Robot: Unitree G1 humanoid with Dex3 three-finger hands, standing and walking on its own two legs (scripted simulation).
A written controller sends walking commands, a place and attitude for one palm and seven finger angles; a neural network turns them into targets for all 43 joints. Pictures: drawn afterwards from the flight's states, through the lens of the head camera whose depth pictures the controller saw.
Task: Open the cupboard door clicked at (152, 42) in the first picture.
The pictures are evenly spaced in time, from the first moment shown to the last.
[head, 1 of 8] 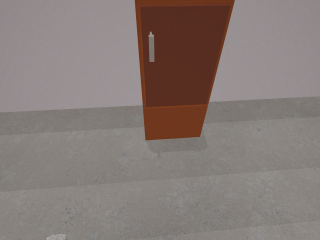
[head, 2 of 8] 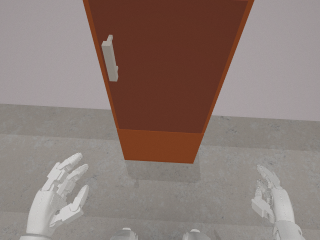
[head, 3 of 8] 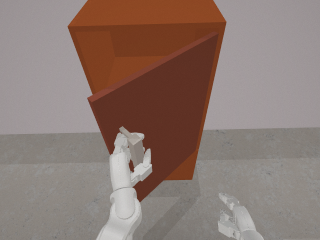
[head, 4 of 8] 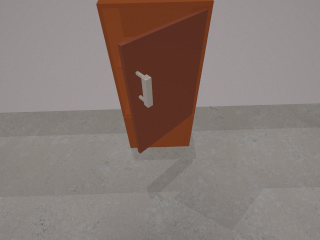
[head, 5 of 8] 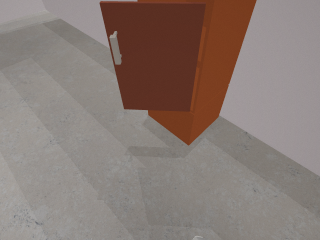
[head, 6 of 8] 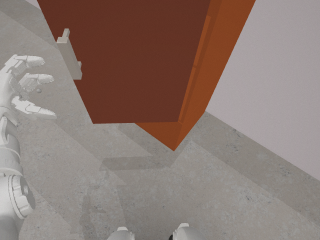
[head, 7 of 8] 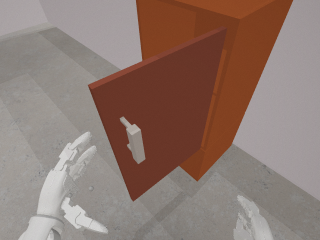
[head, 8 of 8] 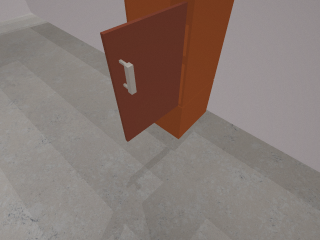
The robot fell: no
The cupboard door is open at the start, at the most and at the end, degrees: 0 86 85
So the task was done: yes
